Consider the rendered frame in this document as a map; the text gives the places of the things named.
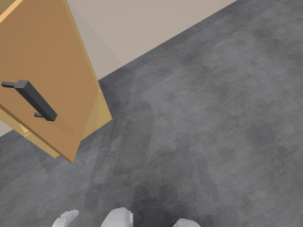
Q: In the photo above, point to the handle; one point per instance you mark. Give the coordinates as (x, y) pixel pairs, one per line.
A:
(31, 95)

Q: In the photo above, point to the robot left thigh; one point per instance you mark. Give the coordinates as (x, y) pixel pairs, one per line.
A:
(119, 217)

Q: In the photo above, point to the cupboard door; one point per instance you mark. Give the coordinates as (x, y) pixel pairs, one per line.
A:
(38, 43)

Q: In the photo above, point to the robot left hand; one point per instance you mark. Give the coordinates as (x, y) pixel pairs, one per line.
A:
(65, 218)

